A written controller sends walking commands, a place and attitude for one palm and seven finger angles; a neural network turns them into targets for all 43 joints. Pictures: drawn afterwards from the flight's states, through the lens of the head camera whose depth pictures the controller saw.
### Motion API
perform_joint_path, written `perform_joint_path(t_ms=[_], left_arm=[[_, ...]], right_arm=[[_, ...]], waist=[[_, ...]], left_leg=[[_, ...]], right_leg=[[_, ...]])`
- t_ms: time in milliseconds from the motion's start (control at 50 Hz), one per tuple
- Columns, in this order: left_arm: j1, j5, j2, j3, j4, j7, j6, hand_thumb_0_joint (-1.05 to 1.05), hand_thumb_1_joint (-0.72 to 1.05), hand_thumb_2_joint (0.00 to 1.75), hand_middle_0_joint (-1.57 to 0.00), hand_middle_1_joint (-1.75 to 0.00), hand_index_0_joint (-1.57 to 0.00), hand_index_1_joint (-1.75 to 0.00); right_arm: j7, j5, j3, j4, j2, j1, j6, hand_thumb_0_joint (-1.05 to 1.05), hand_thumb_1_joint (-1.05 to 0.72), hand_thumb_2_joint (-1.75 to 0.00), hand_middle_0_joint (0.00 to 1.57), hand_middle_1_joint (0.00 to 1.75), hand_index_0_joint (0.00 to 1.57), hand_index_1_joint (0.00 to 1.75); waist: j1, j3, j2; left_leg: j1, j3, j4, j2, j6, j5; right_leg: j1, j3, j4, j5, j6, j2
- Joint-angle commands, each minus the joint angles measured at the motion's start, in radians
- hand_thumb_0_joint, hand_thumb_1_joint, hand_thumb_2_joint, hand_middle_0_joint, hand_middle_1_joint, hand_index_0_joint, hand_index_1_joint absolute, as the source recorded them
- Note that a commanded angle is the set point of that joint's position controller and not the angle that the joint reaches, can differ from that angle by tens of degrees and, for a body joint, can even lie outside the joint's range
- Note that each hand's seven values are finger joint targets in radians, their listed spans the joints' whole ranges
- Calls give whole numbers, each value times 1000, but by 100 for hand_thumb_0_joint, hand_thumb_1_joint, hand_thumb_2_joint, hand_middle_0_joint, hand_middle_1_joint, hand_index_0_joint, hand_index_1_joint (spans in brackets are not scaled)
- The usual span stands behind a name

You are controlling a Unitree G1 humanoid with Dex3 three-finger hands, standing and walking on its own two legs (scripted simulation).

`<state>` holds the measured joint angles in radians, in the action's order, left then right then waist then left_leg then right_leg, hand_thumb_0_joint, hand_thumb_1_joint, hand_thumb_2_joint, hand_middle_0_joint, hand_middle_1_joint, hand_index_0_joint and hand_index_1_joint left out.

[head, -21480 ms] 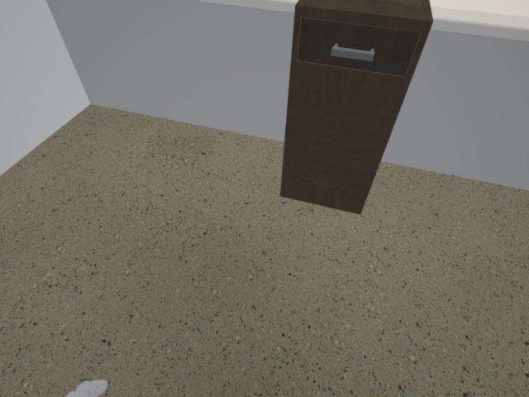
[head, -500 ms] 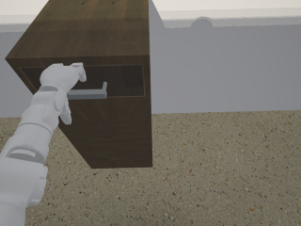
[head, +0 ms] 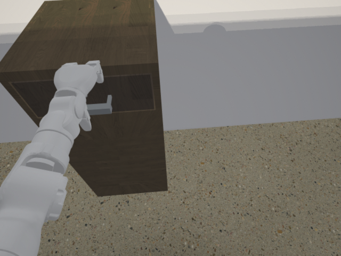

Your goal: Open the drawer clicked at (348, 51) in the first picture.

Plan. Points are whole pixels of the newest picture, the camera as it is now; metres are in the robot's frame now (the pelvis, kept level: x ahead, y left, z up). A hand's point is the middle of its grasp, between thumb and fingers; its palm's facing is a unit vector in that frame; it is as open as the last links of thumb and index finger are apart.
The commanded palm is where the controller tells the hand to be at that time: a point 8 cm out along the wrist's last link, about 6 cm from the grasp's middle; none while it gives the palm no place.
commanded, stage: move the hooked fingers above the handle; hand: left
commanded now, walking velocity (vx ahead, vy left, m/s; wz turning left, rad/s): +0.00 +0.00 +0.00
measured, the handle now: (88, 104) +0.52 +0.22 +0.04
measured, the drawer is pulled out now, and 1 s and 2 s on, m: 0.00 0.00 0.00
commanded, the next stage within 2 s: none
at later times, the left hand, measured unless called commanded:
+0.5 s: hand (84, 96) +0.48 +0.20 +0.11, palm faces +0.02 -0.01 -1.00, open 13.5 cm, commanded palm +0.47 +0.25 +0.15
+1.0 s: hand (84, 96) +0.48 +0.20 +0.11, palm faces +0.03 -0.01 -1.00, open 13.5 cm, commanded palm +0.47 +0.25 +0.14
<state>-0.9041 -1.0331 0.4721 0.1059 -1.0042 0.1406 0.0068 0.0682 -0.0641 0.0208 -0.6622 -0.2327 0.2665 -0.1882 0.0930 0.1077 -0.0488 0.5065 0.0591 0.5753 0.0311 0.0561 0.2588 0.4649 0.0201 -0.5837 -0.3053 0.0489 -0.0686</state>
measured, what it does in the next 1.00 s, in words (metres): stands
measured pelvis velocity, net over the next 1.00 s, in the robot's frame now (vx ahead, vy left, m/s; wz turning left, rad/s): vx -0.02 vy -0.01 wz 0.01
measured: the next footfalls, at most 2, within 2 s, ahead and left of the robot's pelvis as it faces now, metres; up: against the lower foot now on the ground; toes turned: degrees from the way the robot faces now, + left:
none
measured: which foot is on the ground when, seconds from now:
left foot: down 0.00-1.00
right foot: down 0.00-1.00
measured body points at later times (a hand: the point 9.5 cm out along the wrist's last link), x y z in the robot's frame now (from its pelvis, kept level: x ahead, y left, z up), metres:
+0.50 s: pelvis -0.01 -0.02 -0.01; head +0.05 -0.03 +0.44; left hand +0.48 +0.20 +0.17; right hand +0.02 -0.29 -0.13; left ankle +0.01 +0.08 -0.73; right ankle -0.02 -0.09 -0.73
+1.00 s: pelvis -0.02 -0.01 -0.01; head +0.05 -0.01 +0.44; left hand +0.48 +0.20 +0.17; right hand +0.04 -0.28 -0.13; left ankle +0.01 +0.08 -0.73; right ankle -0.02 -0.09 -0.73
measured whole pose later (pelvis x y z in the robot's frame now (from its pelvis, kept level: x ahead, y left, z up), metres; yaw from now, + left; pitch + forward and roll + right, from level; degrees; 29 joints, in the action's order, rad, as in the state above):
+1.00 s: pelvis -0.02 -0.01 -0.01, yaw +1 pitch +13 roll -1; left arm -0.97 -1.03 0.53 0.12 -1.04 0.17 -0.05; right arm 0.09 -0.07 0.01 -0.63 -0.28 0.31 -0.13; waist 0.11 0.11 -0.04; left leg 0.63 0.04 0.66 0.02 0.04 0.27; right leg 0.57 -0.01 -0.65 -0.31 0.06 -0.08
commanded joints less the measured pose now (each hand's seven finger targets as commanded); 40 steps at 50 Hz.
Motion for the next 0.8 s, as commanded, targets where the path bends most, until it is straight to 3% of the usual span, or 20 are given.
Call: perform_joint_path(t_ms=[0, 80, 120, 160, 200, 240, 260, 320, 400, 420, 480, 500, 540, 580, 600, 660, 700, 720, 760, 780], left_arm=[[-410, -8, 435, -131, 52, -19, 57, 0, -50, 30, -30, -120, -30, -120], [-398, -14, 470, -144, 64, -19, 16, 0, -50, 30, -30, -120, -30, -120], [-401, -6, 473, -150, 59, -16, 1, 0, -50, 30, -30, -120, -30, -120], [-385, 3, 508, -180, 72, -8, -6, 0, -50, 30, -30, -120, -30, -120], [-400, 8, 483, -160, 64, -4, -6, 0, -50, 30, -30, -120, -30, -120], [-400, 9, 471, -146, 48, 6, 0, 0, -50, 30, -30, -120, -30, -120], [-425, 5, 495, -156, 59, 11, -2, 0, -50, 30, -30, -120, -30, -120], [-427, 1, 518, -171, 48, 23, 8, 0, -50, 30, -30, -120, -30, -120], [-431, 0, 507, -158, 29, 22, 23, 0, -50, 30, -30, -120, -30, -120], [-439, 0, 511, -153, 33, 23, 23, 0, -50, 30, -30, -120, -30, -120], [-421, 0, 515, -154, 27, 19, 29, 0, -50, 30, -30, -120, -30, -120], [-419, 5, 523, -168, 27, 15, 26, 0, -50, 30, -30, -120, -30, -120], [-395, 6, 536, -165, 12, 13, 28, 0, -50, 30, -30, -120, -30, -120], [-384, 10, 522, -148, -4, 7, 26, 0, -50, 30, -30, -120, -30, -120], [-411, 11, 534, -156, 7, 5, 18, 0, -50, 30, -30, -120, -30, -120], [-387, 2, 529, -157, 6, 9, 16, 0, -50, 30, -30, -120, -30, -120], [-392, 8, 494, -137, -10, 7, 17, 0, -50, 30, -30, -120, -30, -120], [-396, 6, 479, -118, -16, 7, 18, 0, -50, 30, -30, -120, -30, -120], [-391, 3, 504, -139, -16, 12, 21, 0, -50, 30, -30, -120, -30, -120], [-395, 1, 484, -122, -22, 14, 26, 0, -50, 30, -30, -120, -30, -120]], right_arm=[[36, 4, -57, 109, -176, 48, 36, 0, -90, -90, 20, 30, 20, 30], [43, 3, -56, 121, -179, 62, 51, 0, -90, -90, 20, 30, 20, 30], [41, 4, -61, 116, -184, 75, 58, 0, -90, -90, 20, 30, 20, 30], [42, 3, -64, 117, -187, 80, 61, 0, -90, -90, 20, 30, 20, 30], [41, 2, -66, 115, -186, 94, 63, 0, -90, -90, 20, 30, 20, 30], [38, 0, -68, 106, -190, 96, 69, 0, -90, -90, 20, 30, 20, 30], [36, 0, -69, 101, -195, 101, 72, 0, -90, -90, 20, 30, 20, 30], [35, 0, -71, 96, -196, 113, 75, 0, -90, -90, 20, 30, 20, 30], [35, -2, -70, 93, -196, 114, 77, 0, -90, -90, 20, 30, 20, 30], [34, -2, -68, 91, -197, 113, 78, 0, -90, -90, 20, 30, 20, 30], [34, -2, -66, 93, -196, 109, 78, 0, -90, -90, 20, 30, 20, 30], [36, -3, -66, 94, -195, 111, 77, 0, -90, -90, 20, 30, 20, 30], [40, -7, -61, 100, -197, 100, 79, 0, -90, -90, 20, 30, 20, 30], [43, -11, -58, 104, -197, 95, 81, 0, -90, -90, 20, 30, 20, 30], [44, -11, -58, 102, -199, 91, 81, 0, -90, -90, 20, 30, 20, 30], [44, -9, -58, 106, -197, 96, 80, 0, -90, -90, 20, 30, 20, 30], [42, -9, -59, 107, -195, 102, 80, 0, -90, -90, 20, 30, 20, 30], [40, -10, -57, 109, -197, 106, 82, 0, -90, -90, 20, 30, 20, 30], [41, -9, -57, 111, -198, 102, 80, 0, -90, -90, 20, 30, 20, 30], [41, -7, -57, 112, -196, 103, 80, 0, -90, -90, 20, 30, 20, 30]], waist=[[-23, 210, 119], [-28, 222, 71], [-18, 231, 92], [-32, 263, 95], [-18, 277, 124], [-9, 234, 102], [-10, 239, 80], [-11, 270, 109], [-2, 254, 115], [-3, 252, 86], [-7, 259, 97], [-7, 273, 135], [-13, 247, 124], [-9, 219, 147], [-1, 219, 141], [-12, 232, 118], [3, 222, 137], [9, 208, 116], [-2, 220, 120], [5, 211, 114]], left_leg=[[-59, -23, -47, -9, 6, -83], [-24, -21, -32, -5, 1, -42], [-14, -20, -22, -8, 2, -39], [-5, -17, -14, -5, 1, -42], [8, -18, -5, -2, 3, -44], [19, -12, -5, -3, 1, -16], [23, -14, -3, -3, 0, -11], [37, -12, 9, 0, 4, -25], [55, -9, 14, 2, 3, -14], [58, -8, 13, 2, 2, -6], [67, -8, 18, 3, 2, -12], [72, -10, 21, 2, 3, -20], [94, -7, 19, 4, 0, 4], [104, -7, 17, 6, -1, 27], [102, -8, 20, 3, 1, 21], [85, -8, 21, 5, 1, 5], [78, -12, 23, 3, 2, 2], [77, -11, 21, 4, 1, 8], [78, -12, 24, 4, 1, 10], [72, -13, 25, 4, 2, 13]], right_leg=[[-134, 34, 108, 123, -27, 54], [-117, 45, 97, 82, -27, 55], [-118, 51, 98, 83, -31, 57], [-139, 57, 91, 94, -32, 59], [-147, 62, 90, 106, -35, 60], [-109, 63, 100, 71, -39, 61], [-102, 66, 97, 60, -38, 61], [-135, 77, 95, 89, -41, 65], [-131, 83, 102, 79, -42, 66], [-127, 88, 102, 74, -44, 71], [-143, 92, 99, 96, -46, 73], [-166, 95, 99, 115, -47, 75], [-166, 109, 107, 97, -53, 83], [-151, 107, 117, 56, -53, 81], [-144, 110, 116, 56, -50, 80], [-128, 91, 100, 68, -47, 71], [-112, 82, 101, 66, -46, 68], [-91, 77, 100, 55, -46, 65], [-90, 74, 93, 44, -45, 64], [-72, 68, 92, 37, -44, 61]])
